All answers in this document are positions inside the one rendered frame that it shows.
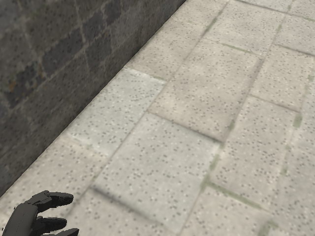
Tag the robot left hand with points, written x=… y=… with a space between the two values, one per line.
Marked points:
x=25 y=222

